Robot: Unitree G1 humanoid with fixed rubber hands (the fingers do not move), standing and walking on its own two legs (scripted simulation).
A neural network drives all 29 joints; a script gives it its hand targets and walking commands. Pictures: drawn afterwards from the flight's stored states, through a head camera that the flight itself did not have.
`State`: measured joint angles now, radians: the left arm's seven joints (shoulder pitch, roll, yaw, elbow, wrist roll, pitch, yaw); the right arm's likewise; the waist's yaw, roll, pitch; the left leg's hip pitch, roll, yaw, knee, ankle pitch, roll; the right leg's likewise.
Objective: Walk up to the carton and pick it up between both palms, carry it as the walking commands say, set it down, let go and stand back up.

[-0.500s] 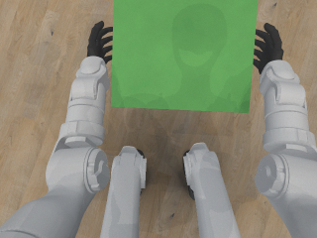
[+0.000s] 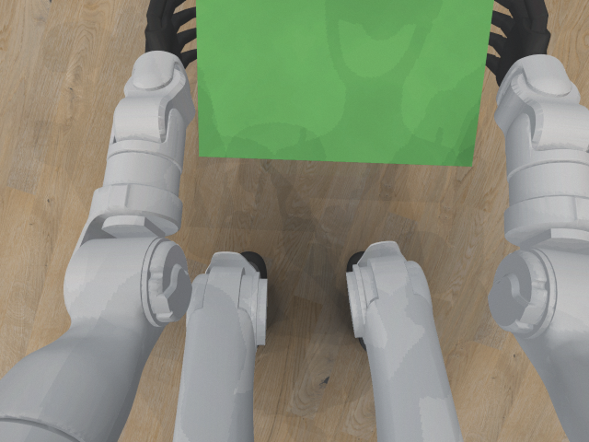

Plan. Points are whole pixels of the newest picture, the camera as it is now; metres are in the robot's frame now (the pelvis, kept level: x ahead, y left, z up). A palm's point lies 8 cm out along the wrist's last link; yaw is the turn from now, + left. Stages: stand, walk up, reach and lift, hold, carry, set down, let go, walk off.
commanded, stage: set down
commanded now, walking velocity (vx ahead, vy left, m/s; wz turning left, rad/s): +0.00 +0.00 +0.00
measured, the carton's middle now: (333, 51) +0.56 -0.07 -0.22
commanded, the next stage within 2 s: none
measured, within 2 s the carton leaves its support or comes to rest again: rests again in 1.26 s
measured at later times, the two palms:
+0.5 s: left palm (186, 65) +0.56 +0.13 -0.20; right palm (488, 63) +0.52 -0.25 -0.19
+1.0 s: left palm (192, 72) +0.55 +0.13 -0.22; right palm (481, 71) +0.51 -0.25 -0.21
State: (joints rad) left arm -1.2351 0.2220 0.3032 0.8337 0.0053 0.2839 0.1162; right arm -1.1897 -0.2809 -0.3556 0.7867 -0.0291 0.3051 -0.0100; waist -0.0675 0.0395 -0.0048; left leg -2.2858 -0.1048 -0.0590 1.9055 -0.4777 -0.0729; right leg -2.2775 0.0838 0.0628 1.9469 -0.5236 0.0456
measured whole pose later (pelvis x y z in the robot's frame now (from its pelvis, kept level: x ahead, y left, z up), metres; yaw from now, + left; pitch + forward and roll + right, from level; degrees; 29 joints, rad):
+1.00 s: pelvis +0.00 +0.00 -0.05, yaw -1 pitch +40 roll +1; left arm -1.39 0.32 0.17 1.02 -0.11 0.19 0.16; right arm -1.35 -0.37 -0.23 0.97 0.11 0.22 -0.04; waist -0.08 0.03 0.27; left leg -2.30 -0.08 -0.03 2.13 -0.54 -0.05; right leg -2.29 0.04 0.03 2.17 -0.58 0.03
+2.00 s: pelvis +0.00 +0.01 -0.07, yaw -2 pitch +37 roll +0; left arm -1.44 0.32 0.22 1.07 -0.09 0.14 0.09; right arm -1.41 -0.41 -0.23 1.06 0.11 0.15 0.01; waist -0.07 0.03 0.35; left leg -2.29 -0.06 -0.02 2.21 -0.56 -0.04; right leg -2.28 0.01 0.01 2.23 -0.59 0.01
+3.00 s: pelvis +0.00 +0.00 -0.05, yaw -3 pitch +36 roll +1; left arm -1.35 0.45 0.16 0.95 -0.22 0.15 0.08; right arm -1.33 -0.51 -0.19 0.94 0.23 0.13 -0.01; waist -0.06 0.02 0.34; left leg -2.21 -0.02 -0.01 2.18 -0.59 -0.03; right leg -2.22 0.01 0.01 2.18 -0.59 0.00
